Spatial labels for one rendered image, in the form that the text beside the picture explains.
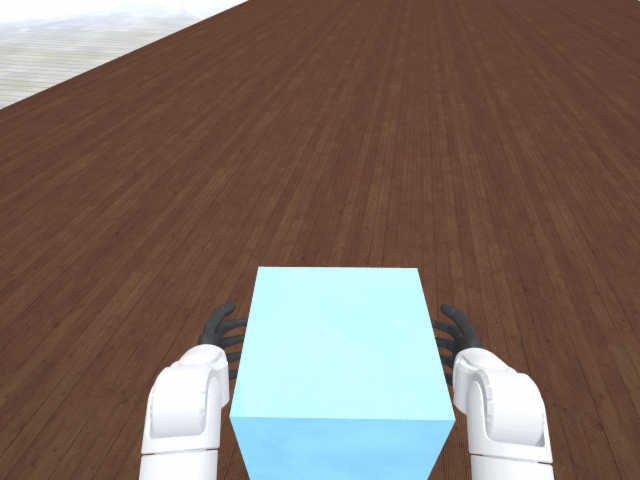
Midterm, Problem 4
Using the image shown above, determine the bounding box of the right robot forearm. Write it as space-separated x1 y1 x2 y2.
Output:
453 348 554 480

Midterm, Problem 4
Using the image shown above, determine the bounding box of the left robot forearm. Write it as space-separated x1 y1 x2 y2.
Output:
139 344 229 480

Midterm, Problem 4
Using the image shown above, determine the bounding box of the left robot hand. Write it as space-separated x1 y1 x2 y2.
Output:
197 302 248 380

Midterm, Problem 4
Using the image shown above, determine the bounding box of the carton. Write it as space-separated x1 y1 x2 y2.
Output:
229 267 456 480

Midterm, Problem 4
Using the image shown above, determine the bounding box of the right robot hand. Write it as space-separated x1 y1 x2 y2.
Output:
430 304 483 386

